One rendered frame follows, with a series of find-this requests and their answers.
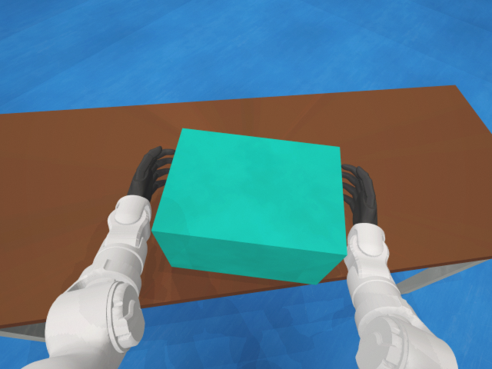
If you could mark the table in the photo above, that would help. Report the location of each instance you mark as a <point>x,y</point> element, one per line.
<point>427,152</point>

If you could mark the left robot forearm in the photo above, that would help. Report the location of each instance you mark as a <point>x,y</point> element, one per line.
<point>122,254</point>

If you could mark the robot right hand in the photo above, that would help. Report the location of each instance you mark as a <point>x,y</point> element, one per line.
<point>363,201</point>

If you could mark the carton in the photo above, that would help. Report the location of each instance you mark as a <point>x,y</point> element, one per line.
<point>250,206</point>

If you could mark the right robot upper arm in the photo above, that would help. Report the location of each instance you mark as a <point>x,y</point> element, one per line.
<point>387,342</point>

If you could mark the left robot upper arm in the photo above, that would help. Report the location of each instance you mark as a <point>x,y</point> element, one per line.
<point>93,328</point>

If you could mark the robot left hand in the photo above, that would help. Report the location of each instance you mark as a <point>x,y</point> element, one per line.
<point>144,182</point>

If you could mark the right robot forearm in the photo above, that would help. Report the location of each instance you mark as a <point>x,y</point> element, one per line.
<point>372,289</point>

